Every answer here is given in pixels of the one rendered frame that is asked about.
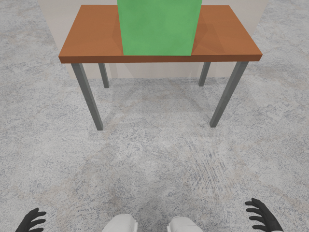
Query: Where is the table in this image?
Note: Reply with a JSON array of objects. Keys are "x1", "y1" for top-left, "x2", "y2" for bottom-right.
[{"x1": 58, "y1": 5, "x2": 263, "y2": 131}]

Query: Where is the left robot thigh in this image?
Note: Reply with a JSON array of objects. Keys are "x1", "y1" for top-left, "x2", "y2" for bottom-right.
[{"x1": 102, "y1": 214, "x2": 138, "y2": 232}]

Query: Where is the robot right hand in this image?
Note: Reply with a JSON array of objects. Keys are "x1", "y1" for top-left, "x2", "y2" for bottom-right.
[{"x1": 245, "y1": 198, "x2": 284, "y2": 232}]

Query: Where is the right robot thigh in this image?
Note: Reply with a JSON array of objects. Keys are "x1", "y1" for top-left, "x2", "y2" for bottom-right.
[{"x1": 167, "y1": 217, "x2": 203, "y2": 232}]

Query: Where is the carton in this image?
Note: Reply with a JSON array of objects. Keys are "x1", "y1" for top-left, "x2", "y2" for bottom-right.
[{"x1": 117, "y1": 0, "x2": 202, "y2": 56}]

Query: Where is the robot left hand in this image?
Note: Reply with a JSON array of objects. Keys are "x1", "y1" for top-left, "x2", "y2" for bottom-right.
[{"x1": 15, "y1": 208, "x2": 46, "y2": 232}]

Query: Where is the robot thigh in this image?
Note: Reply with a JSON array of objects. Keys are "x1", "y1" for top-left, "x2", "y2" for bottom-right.
[
  {"x1": 102, "y1": 214, "x2": 138, "y2": 232},
  {"x1": 167, "y1": 217, "x2": 203, "y2": 232}
]

